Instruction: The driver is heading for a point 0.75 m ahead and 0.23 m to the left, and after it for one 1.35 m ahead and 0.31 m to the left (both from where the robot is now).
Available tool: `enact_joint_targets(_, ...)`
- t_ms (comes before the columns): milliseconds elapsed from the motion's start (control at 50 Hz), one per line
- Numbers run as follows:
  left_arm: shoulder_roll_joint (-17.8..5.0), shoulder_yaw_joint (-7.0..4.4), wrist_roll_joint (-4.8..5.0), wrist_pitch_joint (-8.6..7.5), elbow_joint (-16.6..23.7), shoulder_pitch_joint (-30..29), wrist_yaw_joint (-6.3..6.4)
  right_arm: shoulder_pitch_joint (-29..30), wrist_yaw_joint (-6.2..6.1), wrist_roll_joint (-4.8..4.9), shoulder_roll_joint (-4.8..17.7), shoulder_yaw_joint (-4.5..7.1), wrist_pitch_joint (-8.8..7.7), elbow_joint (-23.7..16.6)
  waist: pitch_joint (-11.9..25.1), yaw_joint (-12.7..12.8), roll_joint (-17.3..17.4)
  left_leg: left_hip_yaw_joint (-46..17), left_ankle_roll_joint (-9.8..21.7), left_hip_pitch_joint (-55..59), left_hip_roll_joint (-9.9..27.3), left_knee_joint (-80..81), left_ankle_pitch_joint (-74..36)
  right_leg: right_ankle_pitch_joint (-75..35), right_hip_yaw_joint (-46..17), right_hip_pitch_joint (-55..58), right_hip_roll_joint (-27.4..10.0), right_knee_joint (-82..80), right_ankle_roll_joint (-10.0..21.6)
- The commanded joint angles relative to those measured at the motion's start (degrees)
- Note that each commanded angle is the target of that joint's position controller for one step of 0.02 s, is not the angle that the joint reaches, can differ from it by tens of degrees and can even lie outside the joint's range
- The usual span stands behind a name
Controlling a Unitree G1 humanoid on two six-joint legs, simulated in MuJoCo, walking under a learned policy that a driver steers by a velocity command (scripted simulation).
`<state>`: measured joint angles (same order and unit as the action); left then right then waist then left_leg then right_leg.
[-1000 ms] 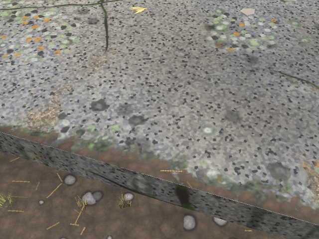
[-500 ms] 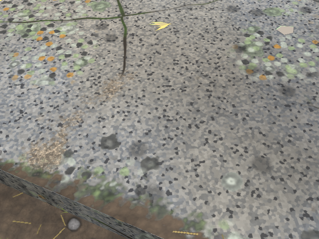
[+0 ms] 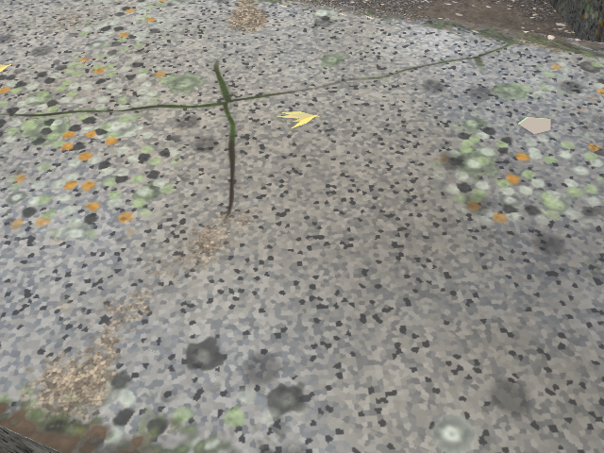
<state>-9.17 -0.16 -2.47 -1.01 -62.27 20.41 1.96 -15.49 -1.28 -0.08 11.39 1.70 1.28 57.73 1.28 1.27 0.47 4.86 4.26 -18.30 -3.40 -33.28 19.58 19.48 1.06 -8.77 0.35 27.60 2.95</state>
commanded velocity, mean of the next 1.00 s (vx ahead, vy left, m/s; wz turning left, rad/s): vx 0.46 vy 0.00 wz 0.38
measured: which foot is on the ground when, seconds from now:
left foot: up 0.00-0.26, down 0.28-0.76, up 0.78-1.00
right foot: down 0.00-0.26, up 0.28-0.72, down 0.74-1.00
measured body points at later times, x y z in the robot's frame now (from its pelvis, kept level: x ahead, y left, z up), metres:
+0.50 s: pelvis +0.14 +0.06 +0.00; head +0.14 +0.07 +0.45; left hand +0.25 +0.29 -0.12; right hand +0.13 -0.18 -0.15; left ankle +0.10 +0.11 -0.74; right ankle +0.16 -0.05 -0.42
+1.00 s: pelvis +0.41 +0.10 +0.16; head +0.42 +0.10 +0.61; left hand +0.29 +0.29 +0.01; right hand +0.69 -0.02 +0.08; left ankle +0.40 +0.24 -0.40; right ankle +0.42 +0.01 -0.55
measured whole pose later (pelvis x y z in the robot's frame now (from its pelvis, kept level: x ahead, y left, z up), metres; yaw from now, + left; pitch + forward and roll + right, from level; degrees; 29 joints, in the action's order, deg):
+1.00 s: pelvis +0.41 +0.10 +0.16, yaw +26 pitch +2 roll -2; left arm -9.6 -1.2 -0.3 -4.9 -58.6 24.0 -1.1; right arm -6.3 1.1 1.3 11.3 0.2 -3.3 38.2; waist 2.4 0.7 2.1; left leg -7.0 9.2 -52.4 -2.2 -91.0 8.2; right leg 24.9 9.2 -18.8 0.6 41.4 3.4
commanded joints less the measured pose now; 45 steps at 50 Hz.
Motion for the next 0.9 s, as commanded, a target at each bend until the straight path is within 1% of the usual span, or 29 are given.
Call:
enact_joint_targets(20,-9.3,-2.69,0.6,-1.16,-0.5,5.4,0.5,5.1,1.17,-2.29,4.1,1.62,-1.83,-5.3,-12.6,0.3,-10.9,-2.7,-1.8,-19.3,2.3,-22.9,4.3,24.1,-27.8,-1.8,-19.0,-24.8,11.9)
enact_joint_targets(40,-9.8,-2.99,1.13,-1.76,0.6,3.0,0.63,4.0,2.02,-2.64,5.0,2.1,-2.44,-4.8,-11.9,-1.4,-6.3,-4.5,-2.2,-20.5,3.4,-22.7,1.9,17.1,-23.2,0.3,-17.2,-24.4,10.3)
enact_joint_targets(80,-8.4,-3.0,0.95,-3.2,0.8,2.3,0.75,3.8,2.91,-2.43,3.5,2.15,-3.38,-4.0,-9.2,-2.0,-3.8,-3.9,-2.5,-19.3,3.5,-21.5,-1.5,0.2,-13.6,4.7,-14.0,-21.3,7.8)
enact_joint_targets(120,-6.8,-2.84,0.32,-4.07,0.8,2.8,0.52,6.4,3.02,-2.07,1.4,1.49,-3.73,-5.1,-7.2,-1.1,-4.9,-2.2,-2.8,-15.3,3.6,-15.6,-2.4,-12.1,-7.2,5.5,-12.7,-18.1,6.5)
enact_joint_targets(200,-8.6,-3.35,0.1,-3.68,1.6,4.5,0.52,6.8,1.57,-1.3,0.9,0.84,-2.94,-7.0,-2.9,-0.3,-9.7,3.1,-0.3,-3.2,1.4,-6.9,2.2,-34.3,-2.2,3.5,-14.4,-9.0,7.1)
enact_joint_targets(220,-9.6,-3.57,0.41,-3.56,2.2,4.0,0.4,4.3,1.15,-0.92,1.4,1.14,-3.03,-6.4,-1.3,-1.5,-8.9,4.1,0.5,0.9,-0.3,-4.1,-0.3,-42.6,-0.8,3.1,-14.2,-3.9,6.8)
enact_joint_targets(260,-10.4,-3.65,2.12,-3.35,3.6,0.4,-0.06,-7.9,0.45,-0.64,3.1,2.27,-3.54,-3.4,3.7,-8.6,-4.8,3.1,2.8,16.4,-2.2,7.1,-11.8,-48.7,5.2,-2.3,-9.4,16.0,4.4)
enact_joint_targets(280,-9.2,-3.28,1.88,-3.66,5.8,-1.5,-0.68,-15.1,0.16,-1.26,6.9,3.12,-3.68,-1.8,4.9,-10.6,0.5,-10.4,4.3,23.8,6.5,13.4,-9.8,-27.9,6.3,-13.6,-7.3,31.0,1.6)
enact_joint_targets(300,-2.8,-2.0,2.37,-3.93,8.2,1.4,-1.48,-15.3,0.21,-2.02,15.8,4.6,-3.12,-2.0,5.6,-6.0,15.8,-38.5,12.7,28.1,22.7,20.1,-19.9,7.0,7.0,-29.7,2.1,49.6,-1.6)
enact_joint_targets(320,-5.2,-2.41,0.93,-3.59,8.1,-0.3,-1.81,-15.0,0.67,-1.34,14.4,4.64,-2.54,-1.2,2.3,-6.5,9.1,-42.1,18.3,23.5,24.3,21.4,-4.5,6.2,-0.1,-35.8,-1.3,60.1,-1.3)
enact_joint_targets(360,-5.2,-2.38,0.05,-4.21,11.2,-7.3,-2.52,-8.8,1.45,-1.32,8.0,2.97,-2.39,-2.5,-5.9,-4.4,2.4,-33.7,14.8,13.6,18.3,22.3,11.8,-0.2,0.1,-43.9,-4.1,68.8,-0.5)
enact_joint_targets(400,-2.2,-1.58,-0.35,-3.31,13.7,-8.9,-2.71,-8.7,1.33,-1.49,4.2,1.31,-3.16,-2.2,-5.5,-2.6,1.9,-29.4,13.2,8.9,13.8,20.1,7.2,-0.3,0.8,-49.9,-3.7,81.7,0.1)
enact_joint_targets(440,2.1,-0.03,0.17,-1.95,18.6,-13.6,-1.76,-11.9,1.67,-2.23,4.5,0.93,-3.9,-0.7,-4.1,-2.8,4.0,-29.0,14.1,7.9,14.0,18.2,4.2,3.7,2.0,-60.6,-2.0,99.4,0.9)
enact_joint_targets(500,4.8,2.37,-0.39,-1.43,27.1,-23.4,-0.45,-14.7,1.88,-2.05,4.2,-0.2,-5.03,1.5,-7.6,-2.8,3.7,-31.1,12.8,7.4,15.8,18.9,8.8,9.8,0.3,-77.5,-2.4,113.4,2.2)
enact_joint_targets(560,5.2,4.22,-1.3,-0.79,33.1,-29.8,-0.39,-14.2,1.39,-0.82,3.9,-1.24,-5.56,2.6,-9.4,-1.6,-1.4,-26.8,9.0,-0.8,10.4,21.5,8.3,7.0,3.0,-74.6,-3.5,98.9,1.6)
enact_joint_targets(580,5.4,4.63,-1.32,-0.51,35.7,-34.8,-0.86,-14.3,-0.25,0.13,3.1,-1.42,-5.19,2.4,-10.4,-3.0,-0.9,-29.2,10.4,-4.0,11.0,26.8,2.9,6.1,2.7,-69.9,-3.9,90.0,1.0)
enact_joint_targets(600,3.4,4.45,-0.51,0.17,36.7,-34.8,-1.15,-14.6,-1.14,0.06,5.0,-1.04,-4.75,1.3,-9.2,-3.9,-0.2,-29.0,12.5,-4.6,11.6,32.2,-6.4,6.3,6.5,-63.6,-3.3,81.3,-0.3)
enact_joint_targets(620,3.6,4.05,-0.85,0.56,37.6,-35.3,-1.03,-15.9,-2.0,0.0,6.2,-0.47,-4.73,1.3,-7.1,-4.3,2.0,-30.5,13.0,1.6,13.7,32.8,-18.9,7.9,4.4,-61.2,-4.3,79.5,-0.3)
enact_joint_targets(660,4.1,3.78,-0.37,1.35,35.4,-30.3,-1.28,-18.9,-2.61,0.72,6.5,0.43,-3.98,0.5,-0.7,-4.4,1.7,-21.1,11.5,15.1,13.0,29.2,-42.3,11.3,7.4,-55.0,-3.4,70.3,1.3)
enact_joint_targets(680,5.2,4.1,0.43,1.35,35.2,-28.8,-1.29,-17.7,-2.68,0.64,6.2,0.61,-3.63,-0.9,2.0,-2.8,3.1,-16.5,10.0,15.5,11.9,25.5,-60.8,13.7,8.8,-45.8,-1.3,62.5,2.4)
enact_joint_targets(700,3.5,3.21,1.52,1.05,33.8,-24.6,-1.32,-13.8,-2.1,0.33,6.9,0.99,-3.55,-3.7,5.3,0.9,4.7,-13.9,9.1,11.6,10.7,19.8,-84.8,15.1,10.5,-31.5,2.4,52.9,3.4)
enact_joint_targets(740,-2.9,-0.24,2.77,0.07,30.3,-10.6,-1.15,-12.9,-0.51,0.33,12.2,3.09,-5.71,-5.3,15.3,8.9,12.0,-15.1,9.2,15.4,14.8,-0.8,-109.2,19.2,4.6,-13.8,5.4,43.3,5.5)
enact_joint_targets(760,-9.0,-2.71,0.7,-0.84,27.0,0.6,-1.13,-9.0,0.22,0.73,11.1,3.41,-7.83,-7.1,21.2,14.6,4.6,-13.3,8.0,7.2,11.3,-22.0,-96.6,30.4,-14.7,-1.3,-3.9,32.9,9.7)
enact_joint_targets(780,-15.0,-4.12,0.03,0.57,22.5,4.2,-0.61,-4.1,3.14,0.96,5.3,3.58,-8.28,-11.4,20.4,12.9,-18.9,-10.1,3.7,-12.6,-3.9,-44.6,-22.9,35.2,-49.9,3.1,-15.6,2.4,16.7)
enact_joint_targets(800,-13.5,-4.55,1.29,1.56,21.1,-2.5,-0.37,-6.4,4.23,-2.76,3.7,3.99,-8.15,-12.8,16.3,6.4,-17.1,-17.0,3.5,-23.1,-5.2,-65.1,-7.4,37.6,-69.2,-0.8,-18.8,-8.9,18.5)
enact_joint_targets(820,-9.3,-3.77,2.37,1.07,20.2,-8.9,-0.56,-1.9,4.18,-3.23,0.5,2.94,-7.73,-15.4,4.6,2.9,-10.4,-15.8,4.0,-31.0,-2.7,-71.6,-8.2,43.1,-61.0,-8.6,-17.7,-5.7,16.7)
enact_joint_targets(840,-1.3,-0.89,3.04,-1.92,18.5,-6.6,-1.22,1.6,4.1,2.1,-3.9,-0.04,-6.77,-16.0,-1.5,4.2,-7.4,-16.1,4.5,-34.4,-3.6,-79.6,-4.6,29.2,-52.5,-13.6,-20.0,-8.7,15.1)
enact_joint_targets(860,4.4,0.6,2.52,-3.73,15.8,-8.5,-2.19,0.9,3.45,2.01,-3.5,-0.74,-6.19,-17.8,-5.2,-0.9,0.1,-15.6,5.9,-34.2,-0.7,-78.2,-5.3,21.4,-41.1,-19.3,-18.1,-4.4,11.1)
enact_joint_targets(900,7.3,1.08,1.24,-5.3,11.5,-8.7,-3.38,-3.1,2.23,2.38,-1.7,-1.16,-4.05,-17.2,-5.9,-5.4,1.4,-16.3,6.4,-31.2,1.2,-74.4,-4.5,8.4,-24.0,-23.4,-14.5,-2.1,6.7)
